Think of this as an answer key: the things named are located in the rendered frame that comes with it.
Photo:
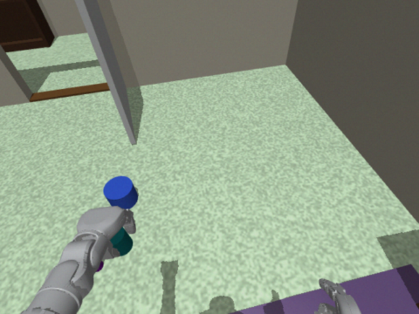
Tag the left robot arm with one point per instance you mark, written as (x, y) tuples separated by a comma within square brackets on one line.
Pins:
[(72, 278)]

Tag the left robot hand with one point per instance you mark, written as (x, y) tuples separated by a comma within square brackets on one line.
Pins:
[(108, 221)]

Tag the right robot hand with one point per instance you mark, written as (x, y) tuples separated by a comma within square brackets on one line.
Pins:
[(345, 304)]

